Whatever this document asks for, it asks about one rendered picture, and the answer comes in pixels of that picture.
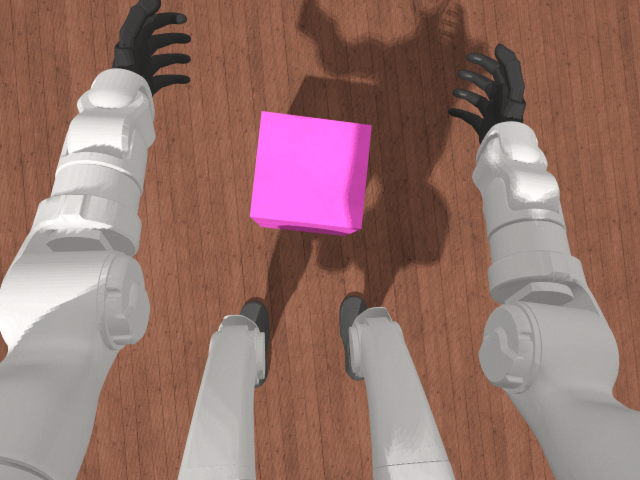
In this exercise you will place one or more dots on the robot left forearm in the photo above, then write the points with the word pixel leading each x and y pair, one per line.
pixel 100 175

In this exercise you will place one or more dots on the right robot shin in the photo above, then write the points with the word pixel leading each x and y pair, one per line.
pixel 376 312

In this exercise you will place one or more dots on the carton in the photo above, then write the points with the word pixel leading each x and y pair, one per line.
pixel 310 174

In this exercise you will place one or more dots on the right robot upper arm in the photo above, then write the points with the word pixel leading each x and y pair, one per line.
pixel 558 366

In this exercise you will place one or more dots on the right robot hand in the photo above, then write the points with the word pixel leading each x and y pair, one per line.
pixel 505 92

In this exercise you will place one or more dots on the robot left foot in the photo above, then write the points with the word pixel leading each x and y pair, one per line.
pixel 258 313

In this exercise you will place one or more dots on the left robot hand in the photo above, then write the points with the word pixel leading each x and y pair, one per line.
pixel 137 44

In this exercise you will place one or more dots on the robot right forearm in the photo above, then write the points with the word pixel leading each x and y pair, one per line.
pixel 530 254

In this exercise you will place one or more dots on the left robot upper arm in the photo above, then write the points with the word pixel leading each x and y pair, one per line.
pixel 65 316

